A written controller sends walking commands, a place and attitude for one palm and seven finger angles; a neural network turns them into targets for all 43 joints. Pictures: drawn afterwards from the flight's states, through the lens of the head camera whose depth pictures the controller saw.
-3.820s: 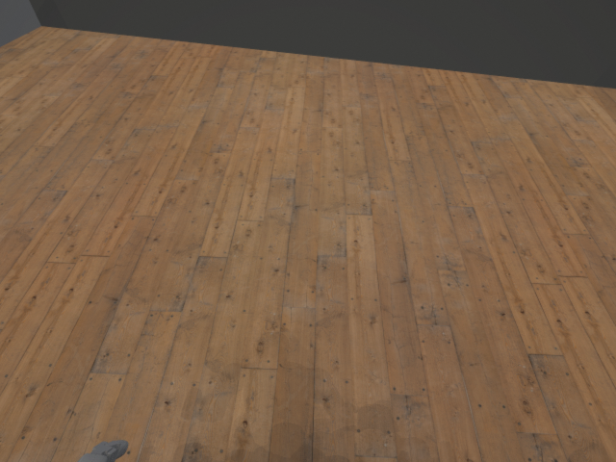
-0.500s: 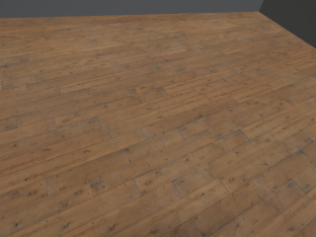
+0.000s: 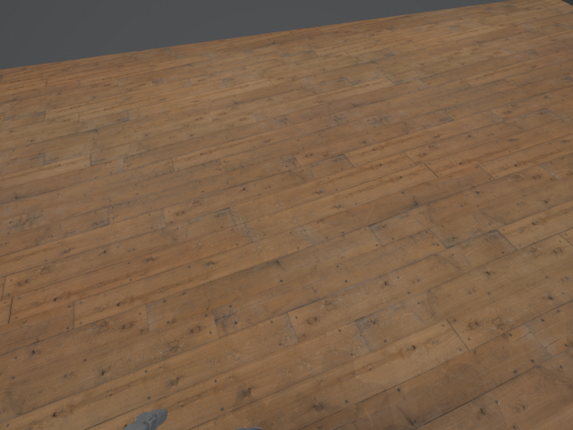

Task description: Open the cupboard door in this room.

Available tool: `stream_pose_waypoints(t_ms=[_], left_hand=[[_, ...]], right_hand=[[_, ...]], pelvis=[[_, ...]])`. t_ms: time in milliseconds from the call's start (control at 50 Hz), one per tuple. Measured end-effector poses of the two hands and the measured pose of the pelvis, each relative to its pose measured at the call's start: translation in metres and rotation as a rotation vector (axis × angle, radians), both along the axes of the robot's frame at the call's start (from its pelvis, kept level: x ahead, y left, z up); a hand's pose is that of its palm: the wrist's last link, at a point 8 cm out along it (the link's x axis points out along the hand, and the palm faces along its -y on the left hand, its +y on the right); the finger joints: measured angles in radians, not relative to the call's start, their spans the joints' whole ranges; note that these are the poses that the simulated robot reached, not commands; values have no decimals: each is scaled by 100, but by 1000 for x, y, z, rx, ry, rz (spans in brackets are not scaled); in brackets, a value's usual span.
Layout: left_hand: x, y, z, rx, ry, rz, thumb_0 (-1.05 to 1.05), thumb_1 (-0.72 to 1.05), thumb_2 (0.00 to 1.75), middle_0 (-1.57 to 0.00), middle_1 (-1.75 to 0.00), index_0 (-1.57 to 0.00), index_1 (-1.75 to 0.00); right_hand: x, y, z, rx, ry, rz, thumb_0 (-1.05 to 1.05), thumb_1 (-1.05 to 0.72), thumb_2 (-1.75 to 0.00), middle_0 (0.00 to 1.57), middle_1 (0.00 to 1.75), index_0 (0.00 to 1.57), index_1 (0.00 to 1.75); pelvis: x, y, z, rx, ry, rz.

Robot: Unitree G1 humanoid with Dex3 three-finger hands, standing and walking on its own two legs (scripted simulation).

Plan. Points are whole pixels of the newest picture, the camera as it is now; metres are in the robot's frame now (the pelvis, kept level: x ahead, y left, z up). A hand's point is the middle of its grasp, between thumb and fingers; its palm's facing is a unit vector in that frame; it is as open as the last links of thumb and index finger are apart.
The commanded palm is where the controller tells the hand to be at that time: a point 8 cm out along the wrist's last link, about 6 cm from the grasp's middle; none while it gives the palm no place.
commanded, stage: turn or walk to find it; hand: left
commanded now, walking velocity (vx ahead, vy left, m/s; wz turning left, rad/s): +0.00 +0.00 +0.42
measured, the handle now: out of the picture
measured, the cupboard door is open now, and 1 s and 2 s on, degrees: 0 0 0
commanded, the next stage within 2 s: none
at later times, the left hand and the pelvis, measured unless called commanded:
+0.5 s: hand out of the picture -0.08 +0.25 -0.19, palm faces +0.30 -0.93 -0.24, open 7.4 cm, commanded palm none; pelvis -0.04 +0.04 +0.00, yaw +13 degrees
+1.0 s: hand out of the picture -0.05 +0.22 -0.14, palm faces +0.42 -0.86 -0.28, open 7.4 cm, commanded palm none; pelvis -0.07 +0.00 +0.00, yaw +26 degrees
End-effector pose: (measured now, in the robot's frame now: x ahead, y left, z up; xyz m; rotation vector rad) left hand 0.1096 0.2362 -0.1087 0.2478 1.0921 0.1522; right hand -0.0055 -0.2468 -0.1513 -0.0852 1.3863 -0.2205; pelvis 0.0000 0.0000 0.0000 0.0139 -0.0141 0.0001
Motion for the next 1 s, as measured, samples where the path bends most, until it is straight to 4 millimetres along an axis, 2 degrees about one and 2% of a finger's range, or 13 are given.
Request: stream_pose_waypoints(t_ms=[140, 240, 320, 420, 500, 620, 720, 800, 900, 940, 1000], left_hand=[[-55, -7, 2, -11, 44, 102, 1, 90, 90, -20, -30, -20, -30], [-95, -1, -7, -31, 87, 180, 1, 90, 90, -20, -30, -20, -30], [-132, 13, -19, -50, 134, 247, 1, 90, 90, -20, -30, -20, -30], [-182, 43, -44, -78, 204, 339, 1, 90, 90, -20, -30, -20, -30], [-208, 61, -45, -79, 263, 380, 1, 90, 90, -20, -30, -20, -30], [-212, 76, -29, -73, 214, 411, 1, 91, 90, -19, -30, -20, -30], [-204, 77, -21, -55, 159, 423, 1, 90, 90, -19, -30, -20, -30], [-191, 68, -15, -39, 113, 422, 1, 90, 90, -19, -30, -20, -30], [-177, 46, -8, -13, 42, 423, 1, 90, 90, -19, -30, -20, -30], [-178, 34, -6, 2, 21, 430, 1, 90, 90, -19, -30, -20, -30], [-190, 17, 2, 5, 19, 456, 1, 90, 90, -20, -30, -20, -30]], right_hand=[[9, -18, 6, -5, 0, 76, 1, -91, -90, 20, 30, 20, 30], [27, -15, 10, -26, 2, 154, 1, -91, -90, 19, 30, 19, 30], [54, 1, 16, -47, -31, 234, 1, -91, -90, 19, 30, 19, 30], [94, 38, 21, -84, -142, 339, 1, -91, -90, 19, 30, 19, 30], [107, 67, 35, -82, -208, 390, 0, -91, -90, 19, 30, 20, 30], [106, 91, 43, -57, -219, 438, 0, -90, -90, 20, 30, 20, 30], [94, 92, 36, -29, -194, 447, 0, -90, -90, 20, 30, 20, 30], [79, 80, 26, -13, -152, 446, 0, -90, -90, 20, 30, 20, 30], [62, 52, 7, 8, -85, 448, 0, -90, -90, 20, 30, 20, 30], [59, 39, -2, 18, -65, 449, 0, -90, -90, 20, 30, 20, 30], [59, 26, -2, 18, -35, 470, 1, -90, -90, 20, 30, 20, 30]], pelvis=[[-10, -9, 7, 12, -20, 79], [-17, -4, 6, 10, -16, 132], [-24, 7, 2, 2, -10, 170], [-36, 31, -10, -17, -4, 224], [-43, 42, -4, -26, -8, 234], [-51, 49, 7, -40, -2, 282], [-57, 46, 8, -33, 3, 320], [-61, 36, 6, -25, 8, 353], [-64, 15, 0, -6, 18, 395], [-66, 5, -4, -4, 16, 409], [-67, -4, 1, 8, 8, 446]])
